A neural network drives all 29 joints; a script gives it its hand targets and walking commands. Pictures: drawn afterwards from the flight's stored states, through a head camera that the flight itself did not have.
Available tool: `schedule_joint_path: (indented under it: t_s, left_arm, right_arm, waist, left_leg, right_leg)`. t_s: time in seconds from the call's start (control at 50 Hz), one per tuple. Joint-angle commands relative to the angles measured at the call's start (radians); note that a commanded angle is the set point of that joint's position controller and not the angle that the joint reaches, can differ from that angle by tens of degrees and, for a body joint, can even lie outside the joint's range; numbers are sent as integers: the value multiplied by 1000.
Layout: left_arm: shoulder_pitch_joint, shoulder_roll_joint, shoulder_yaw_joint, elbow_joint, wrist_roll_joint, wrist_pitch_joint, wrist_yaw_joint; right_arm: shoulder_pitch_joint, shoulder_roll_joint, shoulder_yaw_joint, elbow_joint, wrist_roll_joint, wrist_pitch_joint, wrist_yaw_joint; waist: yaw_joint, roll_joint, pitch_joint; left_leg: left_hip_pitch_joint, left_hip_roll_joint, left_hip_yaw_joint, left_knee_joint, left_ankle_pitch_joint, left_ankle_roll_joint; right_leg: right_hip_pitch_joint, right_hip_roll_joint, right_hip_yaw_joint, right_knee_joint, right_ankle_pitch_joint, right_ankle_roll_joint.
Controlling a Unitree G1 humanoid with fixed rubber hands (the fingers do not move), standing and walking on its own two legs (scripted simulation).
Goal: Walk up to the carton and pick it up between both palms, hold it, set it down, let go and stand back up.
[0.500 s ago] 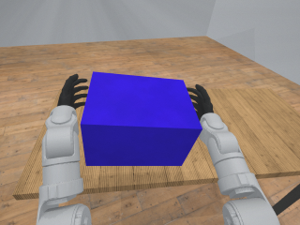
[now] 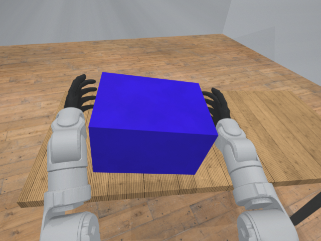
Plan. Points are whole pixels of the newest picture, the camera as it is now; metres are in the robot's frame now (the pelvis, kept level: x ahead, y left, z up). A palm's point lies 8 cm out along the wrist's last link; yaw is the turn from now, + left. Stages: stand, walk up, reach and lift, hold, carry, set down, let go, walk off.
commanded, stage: hold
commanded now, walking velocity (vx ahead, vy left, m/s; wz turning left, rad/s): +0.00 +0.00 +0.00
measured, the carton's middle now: (149, 124) +0.36 +0.01 +0.14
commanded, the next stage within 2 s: none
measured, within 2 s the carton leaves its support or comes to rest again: neither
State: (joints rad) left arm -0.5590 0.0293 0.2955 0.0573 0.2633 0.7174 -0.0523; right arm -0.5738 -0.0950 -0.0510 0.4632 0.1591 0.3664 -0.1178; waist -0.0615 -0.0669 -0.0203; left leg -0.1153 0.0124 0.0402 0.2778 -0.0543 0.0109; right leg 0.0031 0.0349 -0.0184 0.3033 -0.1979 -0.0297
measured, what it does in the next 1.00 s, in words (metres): stands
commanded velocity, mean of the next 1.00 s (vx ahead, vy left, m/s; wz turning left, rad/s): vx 0.00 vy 0.00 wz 0.00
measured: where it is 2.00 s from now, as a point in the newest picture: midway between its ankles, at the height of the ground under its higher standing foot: outside the picture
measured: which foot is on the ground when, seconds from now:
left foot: down 0.00-1.00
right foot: down 0.00-1.00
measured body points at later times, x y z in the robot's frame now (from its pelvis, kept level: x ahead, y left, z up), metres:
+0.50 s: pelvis +0.01 +0.01 +0.00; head -0.05 +0.04 +0.45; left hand +0.36 +0.19 +0.20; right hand +0.37 -0.16 +0.18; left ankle +0.07 +0.11 -0.75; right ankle -0.01 -0.10 -0.75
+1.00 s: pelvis +0.00 +0.00 +0.00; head -0.05 +0.03 +0.45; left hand +0.37 +0.19 +0.20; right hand +0.37 -0.16 +0.18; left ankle +0.07 +0.11 -0.75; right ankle -0.01 -0.10 -0.75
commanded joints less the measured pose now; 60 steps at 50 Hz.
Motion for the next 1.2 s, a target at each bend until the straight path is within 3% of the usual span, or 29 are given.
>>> schedule_joint_path:
  t_s: [0.0,0.06,0.1,0.12,0.22,0.26,0.28,0.3,0.36,0.4,0.42,0.48,0.5,0.56,0.6,0.62,0.66,0.68,0.7,0.76,0.8,0.84,0.86,0.9,0.98,1.02,1.04,1.06,1.18]
  left_arm:
    - [-527,-437,-423,-79,-149,-51,-131]
    - [-551,-444,-445,-70,-184,-64,-133]
    - [-496,-451,-474,-104,-171,-62,-136]
    - [-541,-454,-486,-133,-181,-61,-135]
    - [-564,-445,-474,-110,-164,-50,-131]
    - [-510,-457,-486,-172,-157,-51,-135]
    - [-519,-502,-527,-188,-180,-48,-129]
    - [-485,-482,-510,-175,-171,-45,-127]
    - [-490,-467,-521,-201,-184,-55,-127]
    - [-513,-466,-526,-210,-163,-51,-117]
    - [-503,-473,-553,-243,-191,-51,-112]
    - [-434,-452,-513,-190,-171,-27,-121]
    - [-424,-444,-474,-162,-151,-26,-124]
    - [-430,-425,-455,-164,-118,-6,-139]
    - [-449,-458,-477,-207,-148,-23,-129]
    - [-464,-458,-486,-209,-154,-20,-132]
    - [-485,-459,-508,-191,-185,-30,-129]
    - [-536,-454,-502,-164,-183,-40,-124]
    - [-523,-454,-488,-146,-186,-42,-125]
    - [-549,-479,-528,-200,-196,-59,-108]
    - [-538,-469,-525,-173,-204,-60,-109]
    - [-507,-439,-452,-97,-143,-37,-115]
    - [-507,-417,-428,-66,-128,-25,-127]
    - [-494,-426,-426,-73,-136,-26,-140]
    - [-533,-472,-463,-127,-176,-48,-146]
    - [-547,-466,-487,-153,-193,-67,-142]
    - [-551,-452,-501,-168,-191,-65,-136]
    - [-548,-476,-515,-160,-203,-70,-136]
    - [-503,-470,-502,-147,-177,-50,-130]
  right_arm:
    - [-800,490,325,-318,80,-87,111]
    - [-856,491,332,-369,76,-99,101]
    - [-803,510,355,-378,91,-104,83]
    - [-805,473,344,-368,98,-101,87]
    - [-806,473,312,-302,76,-84,97]
    - [-745,478,344,-342,113,-81,96]
    - [-760,461,345,-383,110,-87,100]
    - [-786,471,356,-404,115,-90,95]
    - [-787,482,388,-463,126,-98,81]
    - [-752,460,380,-394,124,-83,93]
    - [-755,457,385,-444,143,-88,94]
    - [-718,447,378,-413,120,-68,96]
    - [-720,448,379,-381,133,-58,99]
    - [-727,441,332,-378,99,-51,99]
    - [-752,473,376,-433,118,-62,101]
    - [-731,460,369,-403,116,-58,100]
    - [-787,469,373,-455,117,-74,99]
    - [-812,468,362,-416,109,-74,106]
    - [-843,477,369,-450,112,-85,106]
    - [-815,508,391,-438,126,-94,101]
    - [-810,487,358,-420,93,-96,105]
    - [-793,459,340,-318,76,-68,105]
    - [-757,445,302,-244,67,-58,110]
    - [-773,465,304,-291,67,-61,107]
    - [-755,491,319,-302,87,-71,96]
    - [-803,505,361,-373,101,-85,88]
    - [-769,493,364,-368,104,-82,85]
    - [-855,505,397,-457,125,-102,83]
    - [-794,464,375,-406,126,-80,82]
  waist:
    - [4,70,-333]
    - [4,39,-374]
    - [-16,72,-375]
    - [-28,112,-393]
    - [-28,113,-298]
    - [-22,125,-342]
    - [-45,118,-390]
    - [-19,104,-357]
    - [-23,87,-373]
    - [-18,123,-326]
    - [-20,124,-388]
    - [-21,77,-320]
    - [2,61,-240]
    - [-8,45,-230]
    - [16,36,-296]
    - [-13,61,-276]
    - [-13,50,-327]
    - [-4,97,-315]
    - [5,57,-301]
    - [11,106,-388]
    - [-13,84,-393]
    - [7,94,-295]
    - [-9,94,-248]
    - [-13,51,-251]
    - [-38,70,-312]
    - [-19,63,-373]
    - [-27,112,-390]
    - [-11,85,-424]
    - [-17,93,-328]
  left_leg:
    - [330,-20,3,6,3,20]
    - [321,-20,-8,7,33,21]
    - [350,-24,-5,36,87,11]
    - [372,-25,-14,36,79,-3]
    - [324,-18,-12,7,-12,1]
    - [386,-7,-16,21,84,-8]
    - [421,10,-36,27,120,-27]
    - [389,1,-29,31,153,-21]
    - [396,-12,-26,44,165,-13]
    - [382,-8,-24,33,130,-30]
    - [403,-4,-32,48,164,-29]
    - [380,-2,-17,28,144,-12]
    - [320,-10,-16,15,91,-6]
    - [328,5,-5,-6,33,9]
    - [350,3,-7,12,101,3]
    - [353,-2,-7,7,92,-6]
    - [359,3,-22,19,92,-4]
    - [337,-15,-1,16,18,-3]
    - [319,-10,-7,7,2,8]
    - [367,-13,-8,27,68,-1]
    - [369,-2,-24,16,5,6]
    - [326,-16,-5,3,-38,18]
    - [307,-14,2,-10,-80,18]
    - [305,-10,2,-19,-52,28]
    - [326,-17,-6,10,48,5]
    - [358,-21,-5,30,103,2]
    - [356,-20,-16,44,142,-5]
    - [374,-21,-13,52,138,-5]
    - [359,-16,-20,39,108,-11]
  right_leg:
    - [-173,-12,-42,-96,126,58]
    - [-171,-24,-29,-85,194,76]
    - [-138,-20,-28,-86,262,79]
    - [-158,-14,-37,-83,234,63]
    - [-187,-20,-36,-99,103,53]
    - [-159,-9,-46,-86,184,55]
    - [-148,2,-44,-81,212,45]
    - [-150,-1,-46,-81,243,53]
    - [-129,-9,-40,-77,313,66]
    - [-151,3,-45,-79,225,52]
    - [-151,6,-42,-77,233,46]
    - [-147,-8,-29,-91,251,51]
    - [-159,-1,-26,-96,181,56]
    - [-157,-2,-34,-100,113,41]
    - [-149,-7,-32,-87,194,53]
    - [-158,-10,-33,-93,226,51]
    - [-167,-10,-27,-90,215,51]
    - [-204,-9,-28,-105,135,48]
    - [-193,-15,-29,-99,127,50]
    - [-190,-11,-34,-80,193,51]
    - [-223,-13,-34,-87,139,48]
    - [-223,-15,-31,-102,62,51]
    - [-227,-13,-32,-107,20,49]
    - [-190,-18,-26,-115,51,57]
    - [-160,-15,-33,-89,193,76]
    - [-150,-11,-37,-80,269,76]
    - [-124,-17,-25,-70,315,72]
    - [-139,-5,-35,-66,311,71]
    - [-158,5,-37,-82,223,65]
